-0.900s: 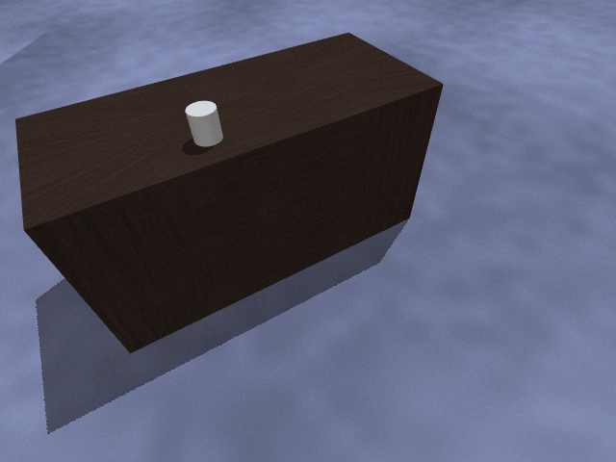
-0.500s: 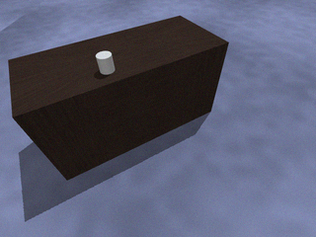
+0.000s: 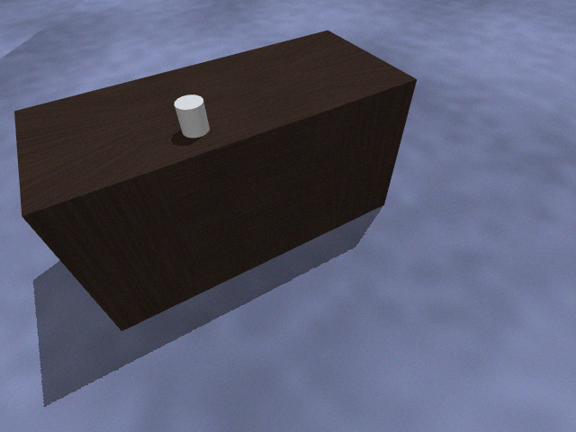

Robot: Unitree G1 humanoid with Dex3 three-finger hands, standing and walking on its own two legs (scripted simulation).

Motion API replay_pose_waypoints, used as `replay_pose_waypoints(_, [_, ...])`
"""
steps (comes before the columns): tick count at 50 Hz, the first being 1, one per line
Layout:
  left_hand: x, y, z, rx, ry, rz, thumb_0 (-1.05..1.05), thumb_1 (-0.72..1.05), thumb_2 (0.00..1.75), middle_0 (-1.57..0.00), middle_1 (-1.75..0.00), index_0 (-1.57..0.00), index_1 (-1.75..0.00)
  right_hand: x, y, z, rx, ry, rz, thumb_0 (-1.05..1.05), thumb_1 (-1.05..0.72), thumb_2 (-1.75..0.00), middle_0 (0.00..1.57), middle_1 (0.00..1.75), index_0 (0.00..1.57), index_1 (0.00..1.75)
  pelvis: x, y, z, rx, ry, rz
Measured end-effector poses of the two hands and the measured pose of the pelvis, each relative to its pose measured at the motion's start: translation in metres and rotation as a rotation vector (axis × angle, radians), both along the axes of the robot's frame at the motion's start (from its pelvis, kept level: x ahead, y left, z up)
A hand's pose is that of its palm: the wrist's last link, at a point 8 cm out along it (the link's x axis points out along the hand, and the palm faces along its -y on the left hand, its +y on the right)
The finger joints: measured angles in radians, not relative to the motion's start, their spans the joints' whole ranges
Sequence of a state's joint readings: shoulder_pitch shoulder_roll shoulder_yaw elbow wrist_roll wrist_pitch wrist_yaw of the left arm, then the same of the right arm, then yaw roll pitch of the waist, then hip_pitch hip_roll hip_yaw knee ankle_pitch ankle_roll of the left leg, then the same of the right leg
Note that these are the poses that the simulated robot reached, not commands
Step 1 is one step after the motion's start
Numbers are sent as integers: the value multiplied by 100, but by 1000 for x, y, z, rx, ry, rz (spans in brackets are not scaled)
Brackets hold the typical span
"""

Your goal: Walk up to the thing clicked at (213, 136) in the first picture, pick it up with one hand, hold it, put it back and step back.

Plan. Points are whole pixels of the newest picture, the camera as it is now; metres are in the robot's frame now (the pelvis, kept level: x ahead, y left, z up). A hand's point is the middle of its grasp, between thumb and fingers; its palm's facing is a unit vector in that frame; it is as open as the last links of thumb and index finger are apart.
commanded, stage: stand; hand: right
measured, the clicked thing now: (192, 116) +0.97 +0.31 -0.09
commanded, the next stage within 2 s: walk up in 0.22 s
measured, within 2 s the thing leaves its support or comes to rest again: neither
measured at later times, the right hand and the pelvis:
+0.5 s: hand out of the picture +0.15 -0.22 -0.14, palm faces -0.19 +0.91 -0.38, open 7.4 cm; pelvis +0.04 +0.06 -0.02, yaw +10 degrees
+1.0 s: hand (357, 333) +0.34 -0.10 -0.18, palm faces -0.37 +0.87 -0.32, open 7.4 cm; pelvis +0.22 +0.13 -0.03, yaw +21 degrees
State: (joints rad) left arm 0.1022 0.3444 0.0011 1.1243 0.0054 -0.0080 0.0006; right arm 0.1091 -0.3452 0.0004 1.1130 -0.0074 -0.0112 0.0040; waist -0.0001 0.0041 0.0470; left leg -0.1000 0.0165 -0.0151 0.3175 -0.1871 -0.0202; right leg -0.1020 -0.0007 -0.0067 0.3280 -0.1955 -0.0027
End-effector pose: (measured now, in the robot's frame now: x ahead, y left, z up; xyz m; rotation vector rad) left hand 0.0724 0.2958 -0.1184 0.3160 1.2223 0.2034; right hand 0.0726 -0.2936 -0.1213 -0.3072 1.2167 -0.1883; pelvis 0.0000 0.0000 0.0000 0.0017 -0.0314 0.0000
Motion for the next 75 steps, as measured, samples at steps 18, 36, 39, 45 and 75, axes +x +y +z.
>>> replay_pose_waypoints(18, [-19,37,6,39,-97,102,1,90,90,-20,-30,-21,-30,11,-1,4,-8,71,84,1,-91,-90,21,30,20,30,11,15,-5,-19,4,92])
replay_pose_waypoints(36, [24,167,-18,38,-88,200,1,90,90,-20,-30,-20,-29,144,118,10,-47,-37,230,1,-91,-90,21,30,20,30,101,123,-26,0,-20,272])
replay_pose_waypoints(39, [44,166,-7,17,-123,214,1,90,90,-20,-30,-20,-29,158,135,11,-24,-13,265,1,-90,-90,21,30,20,30,122,131,-17,7,-15,303])
replay_pose_waypoints(45, [69,167,6,37,-105,258,1,90,90,-20,-30,-20,-30,210,148,3,9,-11,329,1,-90,-90,21,30,20,30,171,138,-16,24,-5,347])
replay_pose_waypoints(75, [141,193,-23,14,30,548,1,90,90,-20,-30,-20,-30,554,304,9,5,-194,670,1,-91,-90,21,30,20,30,375,216,-33,11,-13,519])
